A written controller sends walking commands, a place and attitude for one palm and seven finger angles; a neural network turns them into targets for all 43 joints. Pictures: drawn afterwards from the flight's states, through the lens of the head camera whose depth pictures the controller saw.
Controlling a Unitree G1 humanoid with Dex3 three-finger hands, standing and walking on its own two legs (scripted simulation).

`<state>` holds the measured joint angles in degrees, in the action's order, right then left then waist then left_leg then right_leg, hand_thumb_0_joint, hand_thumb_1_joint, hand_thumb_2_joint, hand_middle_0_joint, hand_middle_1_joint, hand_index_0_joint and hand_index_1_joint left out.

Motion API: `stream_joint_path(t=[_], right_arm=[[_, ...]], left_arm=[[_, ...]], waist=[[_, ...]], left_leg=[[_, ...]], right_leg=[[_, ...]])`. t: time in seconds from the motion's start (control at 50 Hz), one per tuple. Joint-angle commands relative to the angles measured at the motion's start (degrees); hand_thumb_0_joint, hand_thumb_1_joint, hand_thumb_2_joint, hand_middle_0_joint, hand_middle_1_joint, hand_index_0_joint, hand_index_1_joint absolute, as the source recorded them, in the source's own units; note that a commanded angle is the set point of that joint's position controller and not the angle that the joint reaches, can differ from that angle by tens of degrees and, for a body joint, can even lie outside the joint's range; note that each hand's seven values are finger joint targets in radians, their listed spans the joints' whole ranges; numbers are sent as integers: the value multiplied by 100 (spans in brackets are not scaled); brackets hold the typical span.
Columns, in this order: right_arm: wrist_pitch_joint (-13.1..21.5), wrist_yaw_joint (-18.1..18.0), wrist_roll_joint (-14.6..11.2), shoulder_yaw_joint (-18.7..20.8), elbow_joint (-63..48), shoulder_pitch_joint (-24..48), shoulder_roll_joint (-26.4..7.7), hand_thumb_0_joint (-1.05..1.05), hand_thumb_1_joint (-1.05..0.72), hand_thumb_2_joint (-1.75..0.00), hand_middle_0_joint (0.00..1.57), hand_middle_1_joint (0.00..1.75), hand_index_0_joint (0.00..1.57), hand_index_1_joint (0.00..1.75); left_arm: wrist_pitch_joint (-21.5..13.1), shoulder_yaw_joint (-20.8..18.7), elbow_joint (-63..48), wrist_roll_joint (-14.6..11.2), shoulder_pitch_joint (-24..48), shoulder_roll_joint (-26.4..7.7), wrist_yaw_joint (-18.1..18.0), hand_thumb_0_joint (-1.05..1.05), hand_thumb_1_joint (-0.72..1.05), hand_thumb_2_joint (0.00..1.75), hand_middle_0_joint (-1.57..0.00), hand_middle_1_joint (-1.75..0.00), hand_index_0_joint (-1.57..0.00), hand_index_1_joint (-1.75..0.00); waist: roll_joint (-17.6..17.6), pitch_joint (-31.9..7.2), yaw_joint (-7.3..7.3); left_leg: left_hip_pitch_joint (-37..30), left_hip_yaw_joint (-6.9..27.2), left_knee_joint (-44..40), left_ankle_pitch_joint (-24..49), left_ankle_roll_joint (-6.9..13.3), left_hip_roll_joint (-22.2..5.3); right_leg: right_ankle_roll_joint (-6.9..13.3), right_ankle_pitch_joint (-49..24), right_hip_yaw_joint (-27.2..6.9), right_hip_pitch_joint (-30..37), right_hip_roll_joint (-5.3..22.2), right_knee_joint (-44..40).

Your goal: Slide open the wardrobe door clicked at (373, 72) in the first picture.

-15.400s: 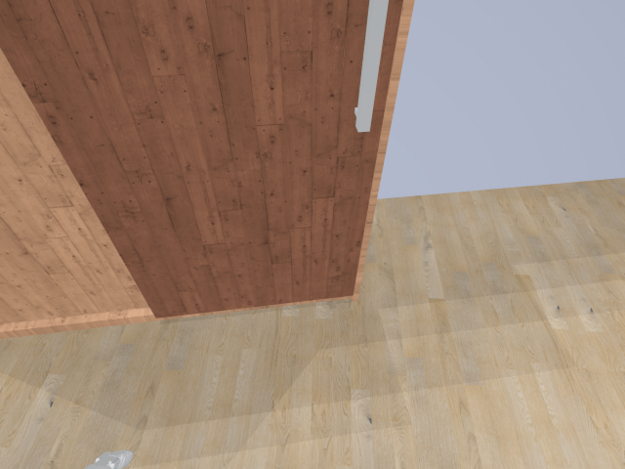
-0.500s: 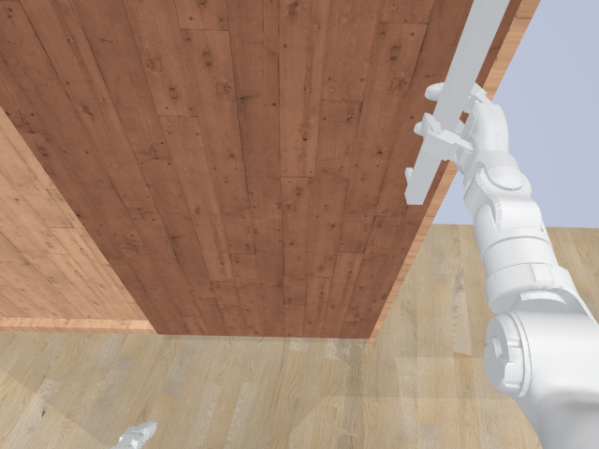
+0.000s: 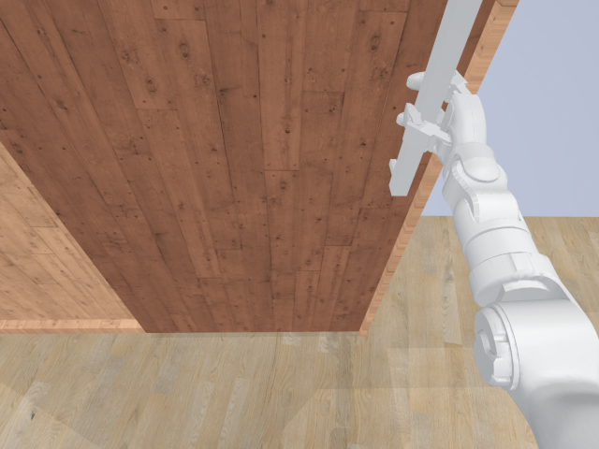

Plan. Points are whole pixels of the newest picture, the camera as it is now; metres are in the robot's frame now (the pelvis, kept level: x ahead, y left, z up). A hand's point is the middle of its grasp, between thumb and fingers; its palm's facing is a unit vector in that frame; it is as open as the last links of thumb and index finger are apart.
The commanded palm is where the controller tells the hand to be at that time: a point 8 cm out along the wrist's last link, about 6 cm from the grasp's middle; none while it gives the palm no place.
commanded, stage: tug the door sideways, standing still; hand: right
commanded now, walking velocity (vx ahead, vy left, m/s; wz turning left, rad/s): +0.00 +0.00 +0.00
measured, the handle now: (423, 94) +0.54 -0.12 +0.20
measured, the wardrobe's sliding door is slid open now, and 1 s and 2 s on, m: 0.01 0.06 0.40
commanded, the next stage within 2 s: step sideways, sliding the door along in 0.06 s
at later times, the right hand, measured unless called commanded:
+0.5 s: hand (400, 128) +0.49 -0.08 +0.19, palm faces +0.12 +0.98 -0.14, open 6.3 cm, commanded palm +0.46 -0.09 +0.19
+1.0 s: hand (365, 125) +0.49 -0.04 +0.18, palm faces +0.27 +0.96 -0.09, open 6.7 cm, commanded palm +0.45 -0.02 +0.18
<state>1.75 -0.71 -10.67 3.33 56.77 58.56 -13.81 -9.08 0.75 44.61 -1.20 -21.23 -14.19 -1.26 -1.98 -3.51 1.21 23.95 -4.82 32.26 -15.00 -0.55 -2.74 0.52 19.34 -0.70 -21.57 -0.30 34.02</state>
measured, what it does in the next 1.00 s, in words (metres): steps to the left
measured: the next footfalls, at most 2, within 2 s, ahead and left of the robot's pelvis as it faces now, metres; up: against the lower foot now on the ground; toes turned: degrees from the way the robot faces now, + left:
left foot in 1.04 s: +0.17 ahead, +0.33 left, +0.00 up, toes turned +6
right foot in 1.24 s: +0.09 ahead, +0.09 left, +0.00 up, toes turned -14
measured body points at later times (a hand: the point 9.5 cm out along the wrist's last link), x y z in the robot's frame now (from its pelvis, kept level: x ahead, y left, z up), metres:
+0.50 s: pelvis +0.00 +0.05 -0.01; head +0.05 +0.07 +0.43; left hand +0.08 +0.29 -0.15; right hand +0.47 -0.14 +0.19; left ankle +0.01 +0.14 -0.73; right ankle -0.03 -0.11 -0.73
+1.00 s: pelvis +0.05 +0.17 -0.01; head +0.14 +0.17 +0.43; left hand +0.24 +0.36 -0.12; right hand +0.47 -0.09 +0.19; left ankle +0.12 +0.32 -0.71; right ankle +0.01 -0.05 -0.73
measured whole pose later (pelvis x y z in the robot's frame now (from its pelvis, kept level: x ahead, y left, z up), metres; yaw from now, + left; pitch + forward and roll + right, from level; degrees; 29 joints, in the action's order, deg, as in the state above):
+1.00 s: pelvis +0.05 +0.17 -0.01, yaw +2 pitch -3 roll +3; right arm 2.7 -5.9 -8.0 8.3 23.9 45.2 -18.5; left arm -5.5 -0.4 34.4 -3.2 -7.5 -9.9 -0.1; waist -4.2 15.4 -8.5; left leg 23.9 -4.2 42.3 -17.2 -0.9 -1.9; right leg -8.6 20.2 3.2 -9.5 17.3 34.8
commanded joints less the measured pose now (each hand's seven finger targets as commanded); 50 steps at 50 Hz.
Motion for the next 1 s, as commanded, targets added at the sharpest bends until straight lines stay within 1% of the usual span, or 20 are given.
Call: stream_joint_path(t=[0.0,0.14,0.16,0.22,0.28,0.32,0.38,0.44,0.48,0.5,0.54,0.58,0.62,0.64,0.66,0.68,0.7,0.72,0.88,0.98], right_arm=[[443,543,44,-629,-1678,3574,988,0,-90,-90,45,140,45,140],[443,504,56,-659,-1998,3778,971,0,-90,-90,45,140,45,140],[827,50,678,1081,-2021,3650,-2117,0,-90,-90,45,140,45,140],[1034,-27,661,100,-1844,3000,-775,0,-90,-90,45,140,45,140],[1052,-16,591,126,-2091,2960,-881,0,-90,-90,45,140,45,140],[1023,1,485,81,-2265,3047,-822,0,-90,-90,45,140,45,140],[1004,-6,414,-77,-2664,3271,-673,0,-90,-90,45,140,45,140],[985,-47,435,-95,-2750,2903,-611,0,-90,-90,45,140,45,140],[890,-101,589,-112,-2910,2694,-665,0,-90,-90,45,140,45,140],[814,-136,577,-121,-2775,2426,-633,0,-90,-90,45,140,45,140],[736,-185,584,-281,-3192,2578,-384,0,-90,-90,45,140,45,140],[865,-238,627,-594,-3846,2851,112,0,-90,-90,45,140,45,140],[964,-293,619,-628,-4124,2667,109,0,-90,-90,45,140,45,140],[1021,-287,569,-787,-4372,2730,227,0,-90,-90,45,140,45,140],[1073,-244,448,-995,-4627,2710,477,0,-90,-90,45,140,45,140],[1105,-156,380,-1188,-4662,2756,808,0,-90,-90,45,140,45,140],[1078,-137,457,-1119,-4590,2833,799,0,-90,-90,45,140,45,140],[1118,-111,491,-1127,-4952,2985,718,0,-90,-90,45,140,45,140],[949,26,579,-952,-5430,2196,345,0,-90,-90,45,140,45,140],[1029,-46,577,-559,-5798,1312,-193,0,-90,-90,45,140,45,140]], left_arm=[[-240,-230,-599,-20,-120,-761,-23,0,90,90,-20,-30,-20,-30],[-248,-218,-655,-27,-41,-741,-12,0,90,90,-20,-30,-20,-30],[-100,-365,-716,-101,114,-1015,-211,0,90,90,-20,-30,-20,-30],[70,-351,-878,-130,312,-805,-343,0,90,90,-20,-30,-20,-30],[198,-418,-988,-116,371,-816,-434,0,90,90,-20,-30,-20,-30],[267,-407,-1012,-57,447,-767,-422,0,90,90,-20,-30,-20,-30],[355,-352,-1112,-53,668,-723,-347,0,90,90,-20,-30,-20,-30],[404,-338,-1139,-99,772,-769,-301,0,90,90,-20,-30,-20,-30],[384,-354,-1193,-216,901,-623,-354,0,90,90,-20,-30,-20,-30],[336,-346,-1260,-253,1070,-560,-397,0,90,90,-20,-30,-20,-30],[258,-289,-1152,-199,1146,-515,-443,0,90,90,-20,-30,-20,-30],[181,-191,-1099,-122,1215,-355,-439,0,90,90,-20,-30,-20,-30],[221,-219,-1066,-45,1129,-401,-489,0,90,90,-20,-30,-20,-30],[231,-296,-1052,-58,1018,-471,-486,0,90,90,-20,-30,-20,-30],[204,-430,-1163,-88,1007,-741,-399,0,90,90,-20,-30,-20,-30],[289,-473,-1239,-167,1192,-745,-202,0,90,90,-20,-30,-20,-30],[296,-490,-1230,-157,1176,-655,-44,0,90,90,-20,-30,-20,-30],[281,-523,-1209,-143,1170,-679,21,0,90,90,-20,-30,-20,-30],[216,-575,-1499,-184,1287,-755,59,0,90,90,-20,-30,-20,-30],[32,-447,-1711,-302,1495,-587,29,0,90,90,-20,-30,-20,-30]], waist=[[-125,-2188,676],[-66,-2343,675],[-62,-1961,115],[81,-1860,251],[-458,-2028,331],[-838,-1741,362],[-997,-1367,309],[-674,-1520,170],[906,-1847,164],[1608,-1618,26],[1217,-1312,-30],[760,-1337,141],[653,-1698,198],[458,-1928,279],[-826,-2228,288],[-1473,-2488,108],[-755,-2352,164],[-712,-2187,270],[-1826,-1639,260],[-1831,-1549,105]], left_leg=[[-253,85,-45,1942,220,349],[-350,105,-40,2099,205,350],[-905,280,-200,1573,117,46],[-1128,183,-4,1936,83,14],[-534,163,780,1415,5,175],[230,276,1471,-184,2,344],[669,413,1667,-1184,175,309],[-1070,285,159,232,287,323],[-2687,1394,-471,3433,776,-868],[-2920,2220,-563,4773,1294,-1500],[-3041,2209,-304,5313,1371,-1580],[-2898,1401,-70,5262,1134,-1283],[-2418,843,349,4669,803,-881],[-1662,629,942,3832,509,-681],[117,446,2039,1151,-23,-21],[1045,945,3275,-1616,-3,82],[1339,1142,3674,-1781,191,81],[1719,1040,3528,-1774,132,-5],[808,-205,1775,-486,-86,272],[-971,-456,-301,1105,-77,503]], right_leg=[[-127,-2869,-247,1696,128,-194],[-101,-2896,-216,1742,109,-161],[144,-2660,-196,1146,514,-122],[120,-2829,-189,1287,734,-169],[368,-3630,-632,2005,1321,-93],[795,-4450,-1172,2513,1964,-256],[1055,-4101,-1486,2620,2262,-293],[564,-4258,-387,1836,1796,509],[-37,-1492,539,222,619,2059],[-186,1094,212,-633,142,2825],[-153,1590,-29,-1057,209,3209],[-159,1059,140,-411,390,1645],[-201,-600,612,895,510,-130],[-35,-1898,383,2056,947,-1021],[652,-4912,-1230,3621,2364,-1000],[1210,-6465,-1931,4529,3397,-445],[1261,-6489,-1720,4569,3376,-209],[1263,-6257,-1534,4541,3276,-83],[403,-6096,492,3876,2189,-104],[336,-5575,836,3046,1863,807]])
